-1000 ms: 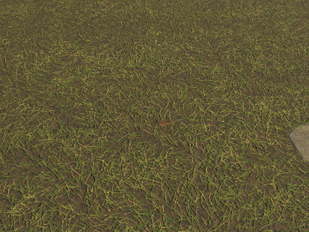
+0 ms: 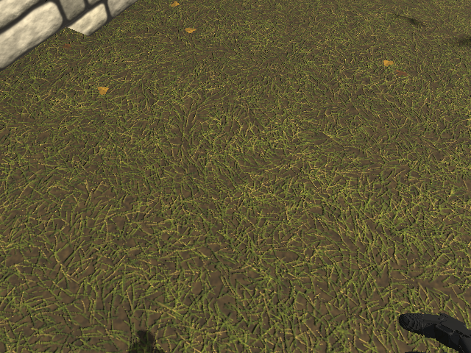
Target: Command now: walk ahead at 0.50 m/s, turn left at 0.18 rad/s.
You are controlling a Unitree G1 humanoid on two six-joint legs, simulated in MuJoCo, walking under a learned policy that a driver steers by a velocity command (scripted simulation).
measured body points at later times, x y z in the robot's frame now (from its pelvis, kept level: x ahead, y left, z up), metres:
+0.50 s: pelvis +0.27 +0.00 +0.00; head +0.29 -0.01 +0.45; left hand +0.49 +0.20 -0.10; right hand +0.24 -0.28 -0.13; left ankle +0.15 +0.12 -0.73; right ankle +0.42 -0.16 -0.70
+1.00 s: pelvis +0.54 -0.08 +0.00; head +0.54 -0.10 +0.45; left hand +0.72 +0.15 -0.10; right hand +0.60 -0.41 -0.07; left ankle +0.75 +0.01 -0.69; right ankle +0.41 -0.14 -0.73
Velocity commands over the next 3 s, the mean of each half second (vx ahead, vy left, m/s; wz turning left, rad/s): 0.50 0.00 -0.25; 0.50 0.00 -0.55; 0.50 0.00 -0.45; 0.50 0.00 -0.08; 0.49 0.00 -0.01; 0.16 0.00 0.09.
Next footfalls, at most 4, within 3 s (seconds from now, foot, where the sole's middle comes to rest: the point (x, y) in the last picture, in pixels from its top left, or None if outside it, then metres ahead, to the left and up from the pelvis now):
0.04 left None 0.19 0.12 -0.77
0.58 right None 0.45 -0.15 -0.77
1.22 left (285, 235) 0.91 -0.05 -0.91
1.74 right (383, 220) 1.01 -0.40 -0.91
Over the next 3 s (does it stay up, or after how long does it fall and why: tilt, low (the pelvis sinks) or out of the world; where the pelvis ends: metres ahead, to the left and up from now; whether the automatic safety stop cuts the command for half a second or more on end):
stays up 1.37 -0.62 -0.28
